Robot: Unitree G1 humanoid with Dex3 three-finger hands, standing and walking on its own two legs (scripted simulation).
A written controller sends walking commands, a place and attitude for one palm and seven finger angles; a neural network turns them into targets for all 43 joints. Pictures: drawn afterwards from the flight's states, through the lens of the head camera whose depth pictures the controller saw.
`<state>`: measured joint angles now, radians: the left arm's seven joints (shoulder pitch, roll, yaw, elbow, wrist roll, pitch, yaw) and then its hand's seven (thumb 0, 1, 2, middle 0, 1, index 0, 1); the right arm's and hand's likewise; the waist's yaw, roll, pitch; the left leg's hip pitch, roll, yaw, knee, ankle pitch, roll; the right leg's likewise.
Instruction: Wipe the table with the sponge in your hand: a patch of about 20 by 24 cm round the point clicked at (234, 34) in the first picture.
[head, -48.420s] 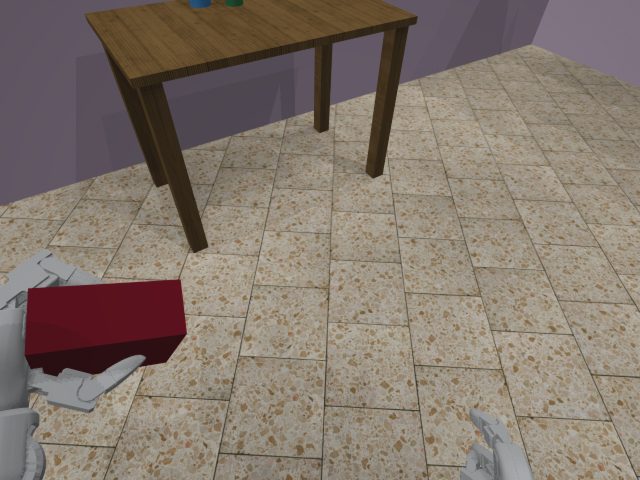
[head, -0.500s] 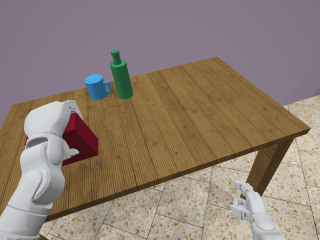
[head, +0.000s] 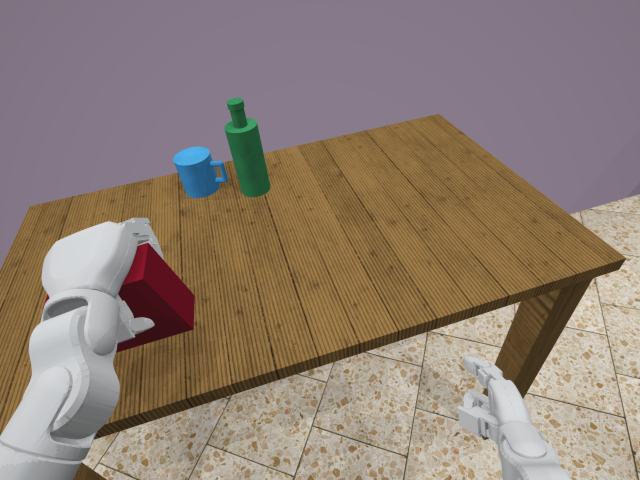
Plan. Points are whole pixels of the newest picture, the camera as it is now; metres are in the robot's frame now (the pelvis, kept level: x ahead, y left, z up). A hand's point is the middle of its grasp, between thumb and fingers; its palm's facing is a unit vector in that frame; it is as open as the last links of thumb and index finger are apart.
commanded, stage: bring the sponge back beside the body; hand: left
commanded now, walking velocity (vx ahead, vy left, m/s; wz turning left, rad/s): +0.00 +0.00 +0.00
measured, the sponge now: (136, 309) +0.25 +0.28 +0.12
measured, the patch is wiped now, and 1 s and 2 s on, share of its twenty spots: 0.90 0.90 0.90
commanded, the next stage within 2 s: step back with the hand held close in 1.20 s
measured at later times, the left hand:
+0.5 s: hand (98, 319) +0.21 +0.28 +0.15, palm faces +0.18 -0.15 -0.97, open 9.5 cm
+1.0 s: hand (75, 354) +0.17 +0.29 +0.14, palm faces +0.17 -0.15 -0.97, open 9.5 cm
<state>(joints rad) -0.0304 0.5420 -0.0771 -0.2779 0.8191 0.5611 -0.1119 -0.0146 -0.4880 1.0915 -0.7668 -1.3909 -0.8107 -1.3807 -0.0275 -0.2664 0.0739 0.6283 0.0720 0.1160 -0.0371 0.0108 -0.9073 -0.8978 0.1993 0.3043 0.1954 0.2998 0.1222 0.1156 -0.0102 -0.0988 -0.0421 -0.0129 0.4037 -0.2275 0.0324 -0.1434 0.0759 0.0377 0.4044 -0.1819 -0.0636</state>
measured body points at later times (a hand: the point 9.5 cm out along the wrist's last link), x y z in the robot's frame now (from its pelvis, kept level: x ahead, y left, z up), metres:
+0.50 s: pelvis -0.01 +0.00 +0.00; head -0.04 -0.04 +0.44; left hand +0.20 +0.29 +0.21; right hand +0.26 -0.18 -0.06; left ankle +0.00 +0.10 -0.74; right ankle +0.03 -0.08 -0.74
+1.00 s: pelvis -0.02 +0.01 +0.00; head -0.06 -0.03 +0.44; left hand +0.16 +0.29 +0.20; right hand +0.25 -0.17 -0.06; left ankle +0.00 +0.10 -0.74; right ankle +0.03 -0.08 -0.74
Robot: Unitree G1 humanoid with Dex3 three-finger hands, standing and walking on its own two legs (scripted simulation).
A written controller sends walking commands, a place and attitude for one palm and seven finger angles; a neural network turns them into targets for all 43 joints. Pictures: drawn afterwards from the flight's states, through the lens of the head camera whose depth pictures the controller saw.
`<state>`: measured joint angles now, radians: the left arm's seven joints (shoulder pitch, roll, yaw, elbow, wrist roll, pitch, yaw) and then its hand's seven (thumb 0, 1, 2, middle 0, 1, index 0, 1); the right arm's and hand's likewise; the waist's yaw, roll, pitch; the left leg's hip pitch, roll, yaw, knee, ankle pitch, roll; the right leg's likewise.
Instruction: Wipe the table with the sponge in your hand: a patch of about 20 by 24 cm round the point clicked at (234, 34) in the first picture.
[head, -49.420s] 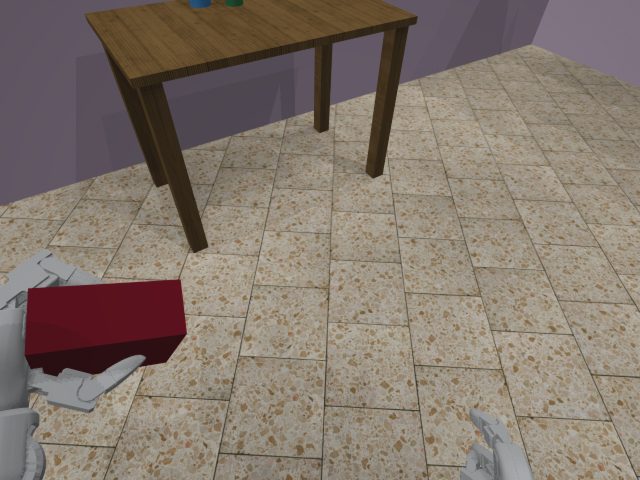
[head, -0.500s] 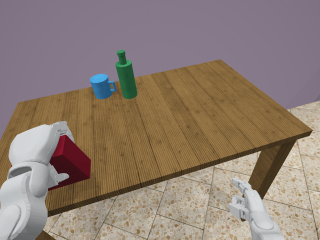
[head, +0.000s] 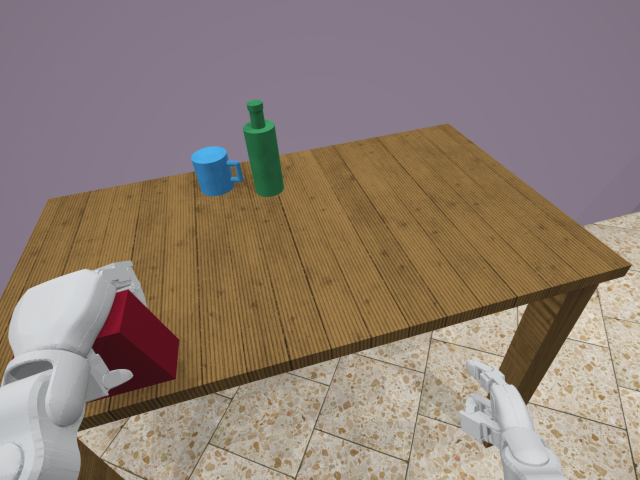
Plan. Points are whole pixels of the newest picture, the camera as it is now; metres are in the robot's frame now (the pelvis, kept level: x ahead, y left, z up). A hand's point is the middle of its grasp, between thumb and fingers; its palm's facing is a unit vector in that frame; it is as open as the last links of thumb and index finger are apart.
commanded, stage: bring the sponge back beside the body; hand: left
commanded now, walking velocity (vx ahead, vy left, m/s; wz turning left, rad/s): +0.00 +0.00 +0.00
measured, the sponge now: (115, 356) +0.19 +0.29 +0.10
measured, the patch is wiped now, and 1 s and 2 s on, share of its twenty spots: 0.90 0.90 0.90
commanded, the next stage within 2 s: step back with the hand held close in 0.20 s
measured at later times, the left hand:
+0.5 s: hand (143, 311) +0.22 +0.25 +0.15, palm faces +0.33 -0.83 -0.45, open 9.5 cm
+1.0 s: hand (113, 333) +0.17 +0.24 +0.18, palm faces +0.35 -0.85 -0.39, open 9.5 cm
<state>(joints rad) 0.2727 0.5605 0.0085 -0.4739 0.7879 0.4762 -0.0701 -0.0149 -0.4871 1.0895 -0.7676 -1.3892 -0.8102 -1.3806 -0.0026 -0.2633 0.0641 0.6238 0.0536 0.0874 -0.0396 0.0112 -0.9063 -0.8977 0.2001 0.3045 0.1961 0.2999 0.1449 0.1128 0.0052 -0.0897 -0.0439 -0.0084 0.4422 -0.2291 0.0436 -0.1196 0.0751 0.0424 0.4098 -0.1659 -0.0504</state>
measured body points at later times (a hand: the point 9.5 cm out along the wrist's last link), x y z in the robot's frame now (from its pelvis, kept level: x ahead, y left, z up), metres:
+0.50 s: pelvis +0.00 +0.00 -0.01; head -0.01 +0.01 +0.44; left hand +0.19 +0.29 +0.18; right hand +0.22 -0.20 -0.06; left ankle +0.02 +0.09 -0.74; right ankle +0.04 -0.09 -0.74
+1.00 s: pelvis -0.04 +0.02 -0.02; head -0.03 +0.03 +0.43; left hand +0.15 +0.29 +0.20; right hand +0.13 -0.23 -0.09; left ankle +0.02 +0.09 -0.74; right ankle +0.04 -0.09 -0.74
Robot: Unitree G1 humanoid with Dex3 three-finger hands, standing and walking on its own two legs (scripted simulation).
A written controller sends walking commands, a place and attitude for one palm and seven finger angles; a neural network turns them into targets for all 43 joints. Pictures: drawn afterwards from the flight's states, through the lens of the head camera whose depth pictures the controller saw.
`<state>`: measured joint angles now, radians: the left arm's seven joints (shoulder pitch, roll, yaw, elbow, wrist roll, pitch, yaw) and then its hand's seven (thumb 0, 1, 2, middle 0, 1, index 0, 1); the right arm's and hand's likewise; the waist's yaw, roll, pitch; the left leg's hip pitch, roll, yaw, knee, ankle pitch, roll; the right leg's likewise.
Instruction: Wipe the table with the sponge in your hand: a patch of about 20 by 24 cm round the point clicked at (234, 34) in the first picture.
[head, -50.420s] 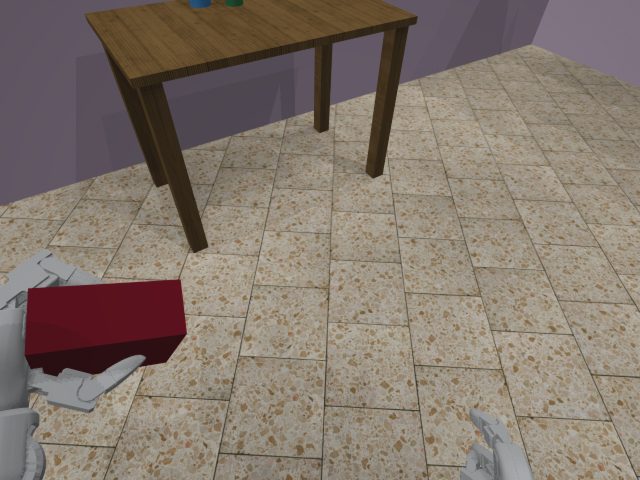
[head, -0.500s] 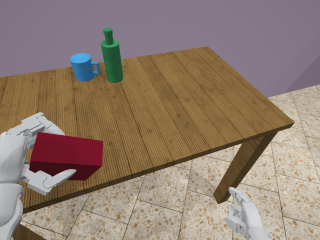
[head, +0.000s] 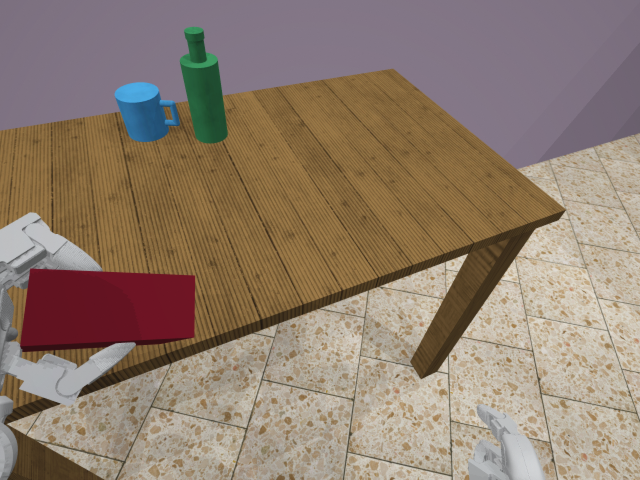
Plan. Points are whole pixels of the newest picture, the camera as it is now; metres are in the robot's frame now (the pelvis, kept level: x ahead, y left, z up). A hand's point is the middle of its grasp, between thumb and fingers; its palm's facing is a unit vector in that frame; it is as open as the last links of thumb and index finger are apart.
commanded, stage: step back with the hand held close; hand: left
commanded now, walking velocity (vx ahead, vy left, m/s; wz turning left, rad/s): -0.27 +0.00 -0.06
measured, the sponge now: (131, 313) +0.24 +0.19 +0.16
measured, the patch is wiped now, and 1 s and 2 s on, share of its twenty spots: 0.90 0.90 0.90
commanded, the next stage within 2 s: stop stepping back and stand still in 0.70 s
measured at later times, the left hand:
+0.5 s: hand (21, 427) +0.13 +0.20 +0.21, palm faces +0.24 -0.88 -0.41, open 9.5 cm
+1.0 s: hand out of the picture -0.11 +0.32 +0.24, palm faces +0.44 -0.87 -0.24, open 9.5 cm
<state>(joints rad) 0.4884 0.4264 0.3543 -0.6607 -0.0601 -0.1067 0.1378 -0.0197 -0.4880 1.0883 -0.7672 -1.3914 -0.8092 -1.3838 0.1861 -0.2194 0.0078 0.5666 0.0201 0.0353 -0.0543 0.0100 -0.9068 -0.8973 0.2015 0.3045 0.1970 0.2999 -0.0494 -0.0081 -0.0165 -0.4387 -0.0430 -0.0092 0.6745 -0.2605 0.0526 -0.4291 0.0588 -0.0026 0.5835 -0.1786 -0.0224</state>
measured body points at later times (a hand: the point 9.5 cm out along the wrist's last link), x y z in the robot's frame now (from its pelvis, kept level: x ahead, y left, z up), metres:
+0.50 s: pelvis -0.09 +0.00 +0.00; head -0.07 +0.04 +0.44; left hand +0.11 +0.25 +0.23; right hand +0.08 -0.25 -0.06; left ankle +0.05 +0.08 -0.71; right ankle -0.06 -0.13 -0.72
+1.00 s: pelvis -0.28 +0.08 -0.03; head -0.33 +0.13 +0.42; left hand -0.14 +0.36 +0.25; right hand -0.10 -0.13 -0.08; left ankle -0.28 +0.15 -0.62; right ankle -0.28 -0.08 -0.72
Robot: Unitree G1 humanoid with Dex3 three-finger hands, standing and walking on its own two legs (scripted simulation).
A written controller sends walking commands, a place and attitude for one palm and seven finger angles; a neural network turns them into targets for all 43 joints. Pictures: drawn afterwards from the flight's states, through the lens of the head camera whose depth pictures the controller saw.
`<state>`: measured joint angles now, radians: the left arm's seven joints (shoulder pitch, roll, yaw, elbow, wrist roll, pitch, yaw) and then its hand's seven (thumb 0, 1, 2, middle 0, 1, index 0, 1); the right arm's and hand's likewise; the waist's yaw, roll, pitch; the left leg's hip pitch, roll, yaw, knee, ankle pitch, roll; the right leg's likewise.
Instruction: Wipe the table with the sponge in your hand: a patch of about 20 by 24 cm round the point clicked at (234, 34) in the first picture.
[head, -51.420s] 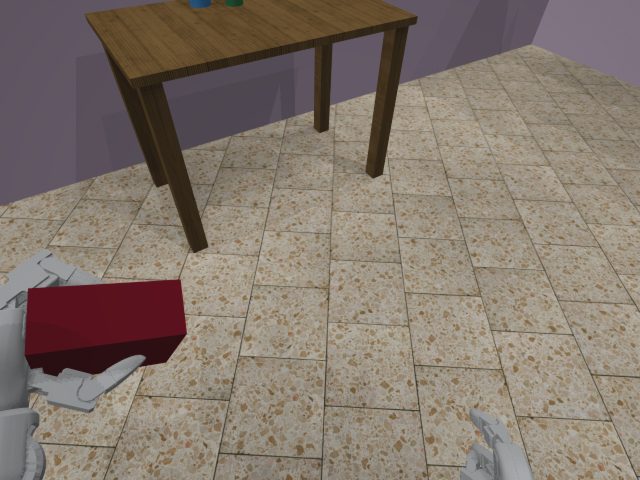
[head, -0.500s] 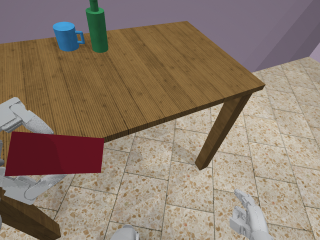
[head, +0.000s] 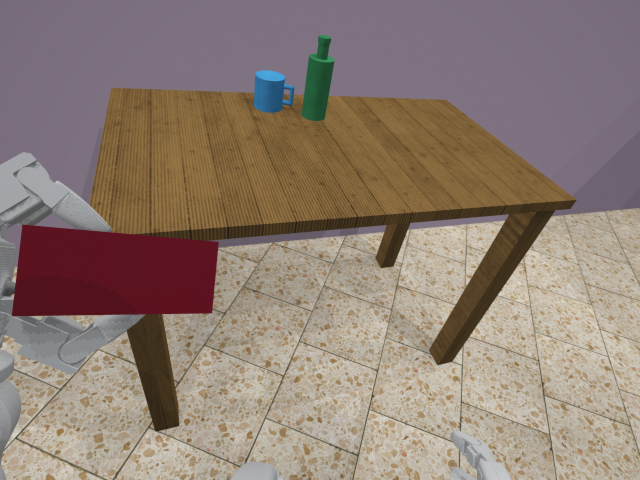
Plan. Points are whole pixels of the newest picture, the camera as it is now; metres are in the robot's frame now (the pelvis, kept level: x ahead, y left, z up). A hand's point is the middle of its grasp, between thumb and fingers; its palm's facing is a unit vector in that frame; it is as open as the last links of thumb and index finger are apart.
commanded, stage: stop stepping back and stand still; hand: left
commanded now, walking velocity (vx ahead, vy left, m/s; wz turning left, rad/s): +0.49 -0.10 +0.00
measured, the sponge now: (145, 269) +0.20 +0.20 +0.24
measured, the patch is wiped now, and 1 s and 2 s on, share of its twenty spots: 0.90 0.90 0.90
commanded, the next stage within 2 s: stand and wait in 0.84 s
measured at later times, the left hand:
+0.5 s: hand out of the picture +0.11 +0.30 +0.27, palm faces +0.31 -0.87 -0.37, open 9.5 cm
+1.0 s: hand out of the picture +0.13 +0.28 +0.24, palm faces +0.33 -0.90 -0.29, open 9.5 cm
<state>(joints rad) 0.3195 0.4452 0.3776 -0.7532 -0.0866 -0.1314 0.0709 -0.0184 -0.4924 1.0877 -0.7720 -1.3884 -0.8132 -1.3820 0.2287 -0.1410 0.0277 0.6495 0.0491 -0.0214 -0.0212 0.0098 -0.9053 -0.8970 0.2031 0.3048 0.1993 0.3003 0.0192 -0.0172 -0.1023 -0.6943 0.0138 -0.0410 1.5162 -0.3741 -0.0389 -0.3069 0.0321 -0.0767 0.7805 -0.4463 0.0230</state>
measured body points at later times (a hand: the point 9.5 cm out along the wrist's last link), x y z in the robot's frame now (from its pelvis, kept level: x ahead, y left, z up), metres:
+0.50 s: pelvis -0.14 +0.07 +0.06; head -0.15 +0.12 +0.51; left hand +0.09 +0.35 +0.29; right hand -0.06 -0.18 -0.02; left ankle -0.09 +0.13 -0.69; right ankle -0.12 -0.12 -0.60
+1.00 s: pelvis -0.13 +0.07 +0.03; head -0.15 +0.08 +0.48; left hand +0.10 +0.33 +0.26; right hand -0.01 -0.21 -0.04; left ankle -0.09 +0.19 -0.70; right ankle -0.17 -0.08 -0.69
